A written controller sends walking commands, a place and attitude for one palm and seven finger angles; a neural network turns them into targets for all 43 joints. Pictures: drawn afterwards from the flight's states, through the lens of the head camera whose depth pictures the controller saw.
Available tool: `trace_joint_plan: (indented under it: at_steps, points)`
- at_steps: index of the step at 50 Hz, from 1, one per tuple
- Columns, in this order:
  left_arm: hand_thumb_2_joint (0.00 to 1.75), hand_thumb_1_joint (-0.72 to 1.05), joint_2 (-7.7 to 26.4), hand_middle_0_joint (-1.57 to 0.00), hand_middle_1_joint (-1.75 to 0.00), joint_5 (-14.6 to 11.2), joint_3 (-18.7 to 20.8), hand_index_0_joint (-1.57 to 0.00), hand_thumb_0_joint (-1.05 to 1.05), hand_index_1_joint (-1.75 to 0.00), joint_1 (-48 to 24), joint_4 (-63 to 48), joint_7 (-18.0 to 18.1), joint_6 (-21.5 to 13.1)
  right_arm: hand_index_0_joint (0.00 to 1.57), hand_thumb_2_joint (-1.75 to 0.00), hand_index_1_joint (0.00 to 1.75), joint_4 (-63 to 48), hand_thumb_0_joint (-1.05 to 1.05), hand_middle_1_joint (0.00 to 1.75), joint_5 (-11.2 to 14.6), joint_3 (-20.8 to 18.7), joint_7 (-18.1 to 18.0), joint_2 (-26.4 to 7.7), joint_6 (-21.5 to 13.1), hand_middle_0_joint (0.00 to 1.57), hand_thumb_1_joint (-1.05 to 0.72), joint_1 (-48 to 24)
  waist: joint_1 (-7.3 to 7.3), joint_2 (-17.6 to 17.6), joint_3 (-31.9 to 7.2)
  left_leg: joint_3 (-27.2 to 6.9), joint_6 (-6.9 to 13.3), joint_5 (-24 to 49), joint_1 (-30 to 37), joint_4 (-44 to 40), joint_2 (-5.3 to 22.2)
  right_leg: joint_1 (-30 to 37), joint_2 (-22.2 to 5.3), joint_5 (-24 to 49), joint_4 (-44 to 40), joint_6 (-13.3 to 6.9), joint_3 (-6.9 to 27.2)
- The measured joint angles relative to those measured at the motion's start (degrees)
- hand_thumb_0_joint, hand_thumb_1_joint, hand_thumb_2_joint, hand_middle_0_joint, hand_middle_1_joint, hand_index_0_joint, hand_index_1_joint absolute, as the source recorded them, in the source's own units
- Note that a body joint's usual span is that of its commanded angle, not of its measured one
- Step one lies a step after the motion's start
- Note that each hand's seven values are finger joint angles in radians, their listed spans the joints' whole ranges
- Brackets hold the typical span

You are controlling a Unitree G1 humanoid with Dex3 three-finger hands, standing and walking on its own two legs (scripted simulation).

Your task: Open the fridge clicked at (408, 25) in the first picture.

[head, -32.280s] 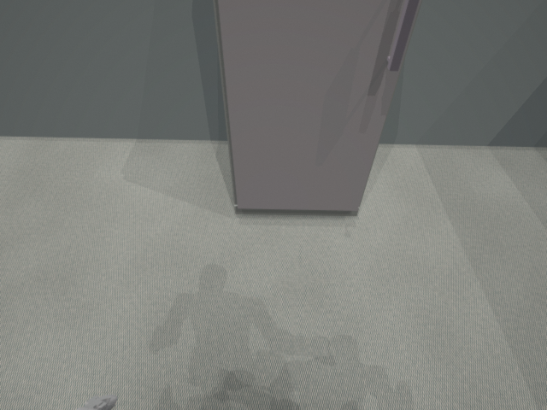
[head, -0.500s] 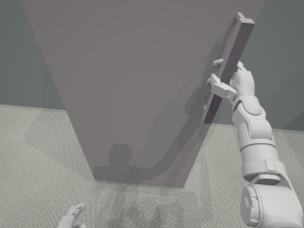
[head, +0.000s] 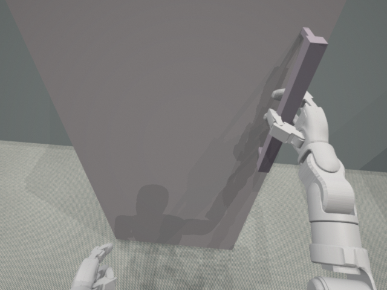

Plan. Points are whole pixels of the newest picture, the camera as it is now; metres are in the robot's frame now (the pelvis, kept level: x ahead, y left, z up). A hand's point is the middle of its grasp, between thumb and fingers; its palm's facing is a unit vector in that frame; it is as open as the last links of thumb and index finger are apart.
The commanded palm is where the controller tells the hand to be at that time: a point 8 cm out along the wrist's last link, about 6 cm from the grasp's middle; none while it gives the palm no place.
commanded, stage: pull the door a little, standing still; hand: right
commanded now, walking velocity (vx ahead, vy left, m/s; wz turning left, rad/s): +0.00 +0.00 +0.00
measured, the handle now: (280, 111) +0.43 -0.15 +0.19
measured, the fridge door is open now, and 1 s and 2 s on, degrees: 1 7 37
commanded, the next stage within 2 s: walk backward, drawing the door open in 0.44 s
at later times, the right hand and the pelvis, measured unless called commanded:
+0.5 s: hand (277, 137) +0.35 -0.12 +0.19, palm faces +0.00 +1.00 -0.04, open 6.5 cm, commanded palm +0.28 -0.17 +0.19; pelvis +0.05 +0.00 +0.01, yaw +5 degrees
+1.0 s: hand (277, 150) +0.33 -0.12 +0.18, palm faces +0.21 +0.94 -0.28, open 7.3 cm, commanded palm +0.28 -0.17 +0.18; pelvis +0.10 +0.03 -0.01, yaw -5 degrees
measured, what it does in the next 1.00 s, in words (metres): walks ahead: left foot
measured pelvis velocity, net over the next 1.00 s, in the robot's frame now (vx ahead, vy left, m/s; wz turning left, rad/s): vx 0.10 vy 0.03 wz -0.09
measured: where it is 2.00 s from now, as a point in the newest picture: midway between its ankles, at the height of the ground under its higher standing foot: outside the picture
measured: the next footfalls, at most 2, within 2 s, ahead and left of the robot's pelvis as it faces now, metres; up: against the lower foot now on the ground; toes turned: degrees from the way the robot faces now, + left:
left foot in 0.96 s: +0.22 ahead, +0.04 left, +0.00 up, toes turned +1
right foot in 1.40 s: +0.01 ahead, -0.05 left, +0.00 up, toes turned -9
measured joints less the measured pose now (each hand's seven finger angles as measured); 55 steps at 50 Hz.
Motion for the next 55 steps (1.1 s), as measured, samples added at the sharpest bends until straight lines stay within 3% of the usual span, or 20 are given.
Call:
trace_joint_plan:
  at_steps: [5,17,22,28,29,31,34,37,38,39,41,42,43,45,47,48,49,51,55]
  points:
    - [0.89,0.90,-0.2,-0.20,-0.30,0.3,-0.2,-0.20,0.02,-0.30,-1.8,0.3,0.1,0.9,0.34,-0.76,1.40,-0.7,0.01,1.40,0.0,1.3,-0.1,0.4,1.7,0.35,-0.67,-0.3,-0.89,-0.1,-0.2,0.8,0.3,0.0,0.3,0.2,0.3,-0.1,0.2,0.3,0.5,-0.1,0.6]
    - [0.89,0.90,-1.5,-0.20,-0.30,0.4,-1.7,-0.20,0.02,-0.30,-2.3,-3.3,-1.2,2.7,0.26,-0.75,1.40,-11.5,0.00,1.40,0.6,-0.4,-0.1,-0.2,2.9,0.32,-0.69,9.5,-0.04,-0.4,-1.8,-0.1,0.3,-1.1,0.9,-0.2,0.4,1.1,0.4,0.6,0.0,-0.1,-0.8]
    - [0.89,0.90,-1.2,-0.20,-0.30,0.4,-1.6,-0.20,0.02,-0.30,-1.2,-3.8,-2.0,3.8,0.23,-0.73,1.40,-22.0,0.00,1.38,1.5,-1.0,0.7,-0.3,4.7,0.29,-0.70,18.9,-0.35,-0.5,-2.4,0.3,0.9,1.8,0.7,0.3,0.5,1.0,0.4,4.1,1.3,-0.5,-1.5]
    - [0.89,0.90,-0.5,-0.20,-0.30,0.2,-1.1,-0.20,0.02,-0.30,-0.4,-5.3,-2.9,3.3,0.22,-0.72,1.37,-39.7,-0.01,1.36,3.5,-1.0,0.9,0.3,4.5,0.30,-0.68,36.8,-2.04,-0.8,-4.3,1.3,1.7,1.3,1.2,0.2,0.1,2.4,0.4,4.0,1.9,-0.1,-0.3]
    - [0.89,0.90,-0.4,-0.20,-0.30,0.5,-1.1,-0.20,0.02,-0.30,-0.5,-5.7,-2.5,3.0,0.22,-0.71,1.37,-41.5,-0.02,1.35,2.5,-0.1,0.7,-0.7,2.5,0.31,-0.66,38.9,-2.10,-0.7,-4.2,1.4,1.5,0.4,1.5,0.0,0.1,1.9,0.4,3.3,3.3,-0.3,0.1]
    - [0.89,0.90,0.0,-0.20,-0.30,1.5,-0.7,-0.20,0.02,-0.30,-0.7,-6.2,-1.5,2.5,0.24,-0.71,1.37,-41.2,-0.03,1.35,0.4,2.4,-0.3,-3.5,-5.0,0.34,-0.60,40.6,-1.79,-0.1,-3.6,2.5,1.3,-1.6,1.5,0.1,0.6,-1.9,0.8,2.4,9.3,-0.7,1.4]
    - [0.89,0.90,1.2,-0.20,-0.30,2.2,-0.2,-0.20,0.02,-0.30,-1.4,-7.0,-0.1,2.5,0.26,-0.71,1.36,-41.4,-0.07,1.37,-2.2,5.3,-1.9,-4.9,-14.0,0.37,-0.54,41.0,-1.53,1.2,-1.9,4.3,0.9,-5.6,0.5,1.5,1.9,-8.9,2.1,1.4,18.1,-1.8,3.2]
    - [0.89,0.90,1.5,-0.20,-0.30,2.9,-0.1,-0.20,0.02,-0.30,-2.8,-6.8,1.2,3.1,0.27,-0.72,1.33,-43.5,-0.09,1.38,-4.0,7.0,-2.9,-4.0,-19.8,0.40,-0.52,43.0,-1.98,1.7,0.2,4.2,-0.1,-7.8,-2.5,7.3,2.7,-7.3,2.0,-1.9,14.4,-1.6,2.0]
    - [0.89,0.90,1.1,-0.20,-0.30,3.0,0.1,-0.20,0.02,-0.30,-3.2,-6.9,1.3,3.4,0.27,-0.73,1.33,-44.3,-0.10,1.38,-4.2,7.2,-3.4,-3.8,-20.8,0.41,-0.52,44.0,-1.96,1.6,0.8,3.9,-0.3,-4.6,-5.1,12.4,3.0,-5.1,2.1,-2.8,10.5,-1.2,1.7]
    - [0.89,0.90,0.7,-0.19,-0.30,3.3,0.5,-0.20,0.02,-0.30,-3.4,-7.3,0.9,3.5,0.28,-0.74,1.33,-44.9,-0.10,1.39,-4.4,7.4,-4.1,-3.7,-21.6,0.42,-0.52,44.9,-1.74,1.0,1.6,2.8,-0.2,-6.1,-8.3,19.8,2.3,-3.1,1.9,-3.5,7.3,-1.1,2.1]
    - [0.89,0.91,-0.4,-0.19,-0.30,4.0,1.3,-0.19,0.02,-0.30,-3.1,-7.6,-0.6,2.2,0.27,-0.75,1.34,-45.0,-0.11,1.39,-5.2,7.2,-5.7,-3.7,-23.1,0.43,-0.51,46.2,-0.83,-0.8,3.1,1.5,0.3,-13.6,-13.9,32.8,-0.3,-0.6,1.3,-4.1,4.2,-0.6,3.3]
    - [0.89,0.91,-1.2,-0.19,-0.30,4.0,1.5,-0.19,0.02,-0.30,-2.8,-7.5,-1.2,1.6,0.27,-0.75,1.35,-44.7,-0.12,1.39,-5.6,6.9,-6.4,-3.8,-23.4,0.44,-0.50,46.5,-0.44,-1.2,3.9,1.5,0.4,-15.5,-15.9,35.3,-1.2,0.3,1.3,-3.7,3.7,-0.4,3.8]
    - [0.89,0.91,-2.1,-0.19,-0.30,3.7,1.4,-0.19,0.02,-0.30,-2.2,-7.2,-1.6,1.2,0.27,-0.76,1.35,-44.4,-0.13,1.39,-5.9,6.6,-6.9,-4.0,-23.3,0.44,-0.50,46.7,-0.19,-1.2,4.8,1.9,0.4,-15.4,-17.0,33.9,-1.9,0.9,1.6,-2.8,4.0,-0.2,4.2]
    - [0.89,0.91,-4.1,-0.19,-0.30,3.3,0.7,-0.19,0.02,-0.30,-0.8,-6.8,-2.0,0.6,0.26,-0.77,1.36,-44.0,-0.13,1.40,-5.8,5.7,-7.6,-4.4,-22.4,0.44,-0.50,46.8,0.25,0.0,6.7,3.3,1.1,-8.6,-16.1,23.1,-2.6,1.8,2.8,0.3,6.4,0.8,4.8]
    - [0.89,0.90,-5.7,-0.19,-0.30,2.9,-0.7,-0.19,0.02,-0.30,1.3,-6.8,-2.0,0.1,0.24,-0.78,1.37,-43.9,-0.13,1.40,-5.1,4.6,-7.7,-5.3,-20.8,0.45,-0.51,46.7,1.23,1.9,8.0,4.5,2.8,7.5,-12.6,9.9,-2.3,1.1,4.6,2.7,12.6,1.7,4.6]
    - [0.89,0.90,-5.9,-0.20,-0.30,2.8,-1.4,-0.20,0.02,-0.30,2.4,-7.0,-1.6,-0.2,0.23,-0.78,1.38,-44.0,-0.13,1.40,-4.7,4.1,-7.7,-6.0,-20.1,0.45,-0.51,46.3,1.96,2.8,8.0,4.9,4.9,13.8,-11.3,7.8,-1.2,-0.6,5.2,1.7,17.9,1.6,3.8]
    - [0.89,0.90,-5.6,-0.20,-0.30,3.0,-1.9,-0.20,0.02,-0.30,2.9,-6.8,-1.1,-0.5,0.22,-0.78,1.38,-43.3,-0.13,1.40,-4.8,4.0,-7.5,-6.0,-20.2,0.45,-0.51,45.6,2.32,2.4,7.8,5.9,7.0,11.1,-10.9,8.9,-0.8,-3.2,5.1,-2.9,23.6,0.9,4.0]
    - [0.89,0.90,-4.5,-0.20,-0.30,3.7,-2.1,-0.20,0.02,-0.30,1.8,-5.6,0.0,-1.0,0.21,-0.78,1.38,-41.7,-0.14,1.40,-4.9,4.0,-7.0,-5.2,-21.1,0.45,-0.51,44.3,2.22,0.7,8.2,7.5,9.3,4.4,-10.4,9.8,-1.2,-8.4,4.7,-9.5,31.6,-0.3,5.0]
    - [0.89,0.90,-3.2,-0.20,-0.30,3.8,-1.0,-0.20,0.02,-0.30,-2.6,-4.5,-0.4,-0.7,0.19,-0.78,1.36,-40.6,-0.14,1.40,-6.5,3.3,-7.1,-3.5,-23.0,0.45,-0.53,43.2,1.44,0.6,10.6,8.2,9.7,5.9,-10.1,7.4,-1.1,-16.8,4.7,-10.7,41.3,0.3,4.3]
